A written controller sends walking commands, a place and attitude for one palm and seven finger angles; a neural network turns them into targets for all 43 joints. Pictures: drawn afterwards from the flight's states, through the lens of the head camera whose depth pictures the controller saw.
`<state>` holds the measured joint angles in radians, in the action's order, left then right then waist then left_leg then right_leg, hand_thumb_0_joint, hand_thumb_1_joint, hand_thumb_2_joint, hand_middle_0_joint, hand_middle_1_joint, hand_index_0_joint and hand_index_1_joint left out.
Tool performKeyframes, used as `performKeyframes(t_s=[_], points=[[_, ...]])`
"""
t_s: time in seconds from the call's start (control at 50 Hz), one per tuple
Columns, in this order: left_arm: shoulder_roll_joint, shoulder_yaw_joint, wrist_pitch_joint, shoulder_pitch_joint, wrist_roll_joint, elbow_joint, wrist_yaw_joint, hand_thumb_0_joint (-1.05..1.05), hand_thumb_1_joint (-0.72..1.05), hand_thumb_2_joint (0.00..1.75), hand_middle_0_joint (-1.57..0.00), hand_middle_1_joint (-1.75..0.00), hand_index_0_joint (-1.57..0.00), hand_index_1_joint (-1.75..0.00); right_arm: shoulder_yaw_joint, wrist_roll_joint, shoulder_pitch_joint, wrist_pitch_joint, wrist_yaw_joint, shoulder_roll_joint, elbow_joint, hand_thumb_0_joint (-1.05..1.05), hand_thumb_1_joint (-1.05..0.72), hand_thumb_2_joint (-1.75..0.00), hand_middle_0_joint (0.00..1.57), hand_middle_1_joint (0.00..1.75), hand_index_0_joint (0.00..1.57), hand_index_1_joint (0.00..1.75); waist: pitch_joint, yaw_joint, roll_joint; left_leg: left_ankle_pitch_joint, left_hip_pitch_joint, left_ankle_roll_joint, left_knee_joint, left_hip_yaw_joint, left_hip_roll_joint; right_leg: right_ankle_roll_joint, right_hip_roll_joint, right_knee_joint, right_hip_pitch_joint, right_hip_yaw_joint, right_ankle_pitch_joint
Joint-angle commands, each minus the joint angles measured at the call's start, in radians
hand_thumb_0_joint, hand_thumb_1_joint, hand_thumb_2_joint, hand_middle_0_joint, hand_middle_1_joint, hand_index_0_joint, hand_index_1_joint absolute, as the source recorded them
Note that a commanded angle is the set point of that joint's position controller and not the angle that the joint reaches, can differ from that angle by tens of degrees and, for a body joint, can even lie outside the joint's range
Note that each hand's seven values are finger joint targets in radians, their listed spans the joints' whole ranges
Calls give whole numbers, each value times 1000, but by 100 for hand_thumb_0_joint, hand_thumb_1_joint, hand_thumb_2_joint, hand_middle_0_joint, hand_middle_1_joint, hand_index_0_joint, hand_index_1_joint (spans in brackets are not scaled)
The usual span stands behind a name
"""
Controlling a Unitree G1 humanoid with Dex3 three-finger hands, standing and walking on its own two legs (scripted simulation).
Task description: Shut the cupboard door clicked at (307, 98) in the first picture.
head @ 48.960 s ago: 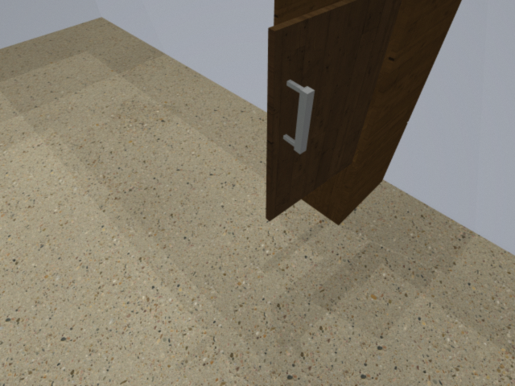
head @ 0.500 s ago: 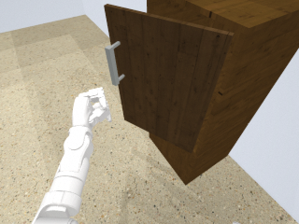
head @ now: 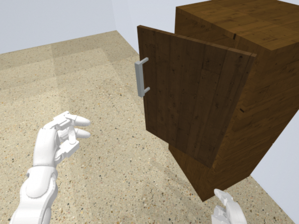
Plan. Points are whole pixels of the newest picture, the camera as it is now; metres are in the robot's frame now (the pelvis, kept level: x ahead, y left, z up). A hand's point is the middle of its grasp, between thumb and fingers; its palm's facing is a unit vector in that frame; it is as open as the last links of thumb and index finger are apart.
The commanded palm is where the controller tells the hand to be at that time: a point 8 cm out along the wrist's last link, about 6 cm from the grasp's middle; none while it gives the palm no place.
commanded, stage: draw the hand back to the body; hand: left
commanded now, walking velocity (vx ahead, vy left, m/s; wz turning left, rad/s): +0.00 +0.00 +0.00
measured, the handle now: (143, 77) +0.66 +0.10 +0.05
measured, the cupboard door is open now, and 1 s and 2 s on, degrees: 26 26 26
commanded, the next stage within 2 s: step back with the hand held close in 0.66 s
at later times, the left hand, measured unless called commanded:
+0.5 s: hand (31, 167) +0.18 +0.27 +0.15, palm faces +0.48 -0.79 -0.37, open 7.2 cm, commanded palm +0.14 +0.30 +0.17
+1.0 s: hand (38, 159) +0.20 +0.26 +0.15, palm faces +0.40 -0.80 -0.45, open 7.4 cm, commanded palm +0.14 +0.30 +0.17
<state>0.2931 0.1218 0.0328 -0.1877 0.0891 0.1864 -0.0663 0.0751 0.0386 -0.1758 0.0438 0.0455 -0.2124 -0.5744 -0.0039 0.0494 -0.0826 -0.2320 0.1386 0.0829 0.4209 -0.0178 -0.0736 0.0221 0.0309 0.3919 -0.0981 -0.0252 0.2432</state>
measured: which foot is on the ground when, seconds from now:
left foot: down 0.00-1.00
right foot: down 0.00-1.00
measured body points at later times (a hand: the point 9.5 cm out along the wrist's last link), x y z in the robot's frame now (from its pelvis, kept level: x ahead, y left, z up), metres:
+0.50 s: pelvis +0.00 +0.00 +0.00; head -0.02 -0.03 +0.45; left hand +0.15 +0.31 +0.17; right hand +0.19 -0.23 -0.09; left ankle +0.00 +0.06 -0.74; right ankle -0.02 -0.11 -0.74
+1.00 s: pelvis +0.00 +0.00 +0.00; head +0.00 -0.02 +0.45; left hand +0.17 +0.30 +0.17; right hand +0.17 -0.25 -0.10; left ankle +0.00 +0.06 -0.74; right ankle -0.02 -0.11 -0.74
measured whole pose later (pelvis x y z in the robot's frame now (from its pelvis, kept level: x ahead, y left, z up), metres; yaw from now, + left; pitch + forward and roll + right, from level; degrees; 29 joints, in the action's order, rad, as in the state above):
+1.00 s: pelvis +0.00 +0.00 +0.00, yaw -1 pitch +1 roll -1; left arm 0.37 0.37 0.13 -0.52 0.08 0.38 -0.10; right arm -0.01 0.03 -0.19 0.03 0.06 -0.26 -0.60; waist -0.03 0.02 -0.09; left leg -0.26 0.24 0.08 0.49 -0.03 -0.06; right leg 0.02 0.04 0.44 -0.19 -0.02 0.26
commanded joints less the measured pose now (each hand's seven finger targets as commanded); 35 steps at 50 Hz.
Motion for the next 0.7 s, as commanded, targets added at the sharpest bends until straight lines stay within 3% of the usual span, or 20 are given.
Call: performKeyframes(t_s=[0.0,0.06,0.12,0.14,0.26,0.28,0.32,0.34,0.36,0.44,0.52,0.54,0.58,0.62,0.68], points=[[164,141,60,63,-2,264,-17,0,90,90,-56,-69,-56,-69,-60,-11,129,-57,7,-117,159,0,-90,-90,20,30,20,30,-122,-9,71,251,-72,-80,-82,87,103,11,-18,-51,14,8,-196],[206,210,64,-19,0,308,-20,0,90,90,-47,-60,-47,-60,-68,-11,131,-57,6,-114,157,0,-90,-90,20,30,20,30,-133,-1,62,281,-62,-80,-70,75,99,9,-26,-50,37,12,-222],[257,280,74,-79,-1,362,-28,0,90,90,-39,-51,-39,-51,-74,-11,133,-71,6,-120,151,0,-90,-90,20,30,20,30,-119,9,21,278,-51,-85,-71,82,101,9,-24,-55,37,10,-199],[250,280,81,-84,1,402,-31,0,90,90,-36,-48,-36,-48,-75,-9,133,-79,7,-114,154,0,-90,-90,20,30,20,30,-131,7,-19,281,-54,-87,-71,81,100,9,-28,-50,41,11,-197],[293,385,96,-255,8,428,-49,0,90,90,-20,-30,-20,-30,-88,-4,119,-113,10,-117,140,0,-90,-90,20,30,20,30,-83,15,-5,242,-19,-87,-68,74,102,6,-25,-57,18,9,-170],[246,339,97,-245,6,408,-45,0,90,90,-20,-30,-20,-30,-87,-6,118,-118,8,-117,133,0,-90,-90,20,30,20,30,-53,5,5,216,-14,-84,-72,73,99,5,-27,-61,-5,8,-153],[207,296,91,-214,0,359,-43,0,90,90,-20,-30,-20,-30,-95,-7,114,-125,9,-131,121,0,-90,-90,20,30,20,30,11,-10,46,159,-3,-75,-82,76,103,2,-27,-76,-54,9,-107],[204,286,93,-182,-2,360,-46,0,90,90,-20,-30,-20,-30,-97,-7,111,-128,10,-137,119,0,-90,-90,20,30,20,30,12,-15,38,133,-6,-74,-88,80,103,1,-30,-74,-61,12,-87],[206,284,93,-163,-6,349,-49,0,90,90,-20,-30,-20,-30,-99,-7,109,-130,14,-138,116,0,-90,-90,20,30,20,30,20,-16,36,115,-6,-68,-87,78,101,1,-30,-75,-73,14,-77],[238,305,102,-139,-7,368,-56,0,90,90,-20,-30,-20,-30,-100,-11,113,-139,23,-135,118,0,-90,-90,20,30,20,30,-53,-2,68,103,-22,-52,-81,70,90,1,-37,-75,-33,22,-65],[286,348,107,-159,-7,418,-65,0,90,90,-20,-30,-20,-30,-91,-15,120,-151,28,-129,115,0,-90,-90,20,30,20,30,-95,13,-3,133,-22,-55,-71,67,84,5,-38,-74,10,29,-97],[269,330,112,-147,-8,456,-64,0,90,90,-20,-30,-20,-30,-87,-14,126,-155,26,-121,119,0,-90,-90,20,30,20,30,-105,11,-41,151,-28,-59,-69,64,83,7,-41,-69,19,30,-114],[266,336,108,-170,-7,447,-66,0,90,90,-20,-30,-20,-30,-83,-14,125,-157,25,-115,116,0,-90,-90,20,30,20,30,-78,12,-58,168,-24,-66,-71,66,85,9,-35,-67,9,24,-127],[285,364,101,-198,-6,421,-65,0,90,90,-20,-30,-20,-30,-85,-17,120,-158,23,-121,108,0,-90,-90,20,30,20,30,-66,16,-37,193,-7,-69,-68,66,85,11,-33,-69,22,23,-151],[246,342,96,-216,2,373,-54,0,90,90,-20,-30,-20,-30,-87,-15,120,-145,19,-114,112,0,-90,-90,20,30,20,30,-18,10,13,186,-5,-66,-71,54,90,6,-33,-76,-11,23,-144]])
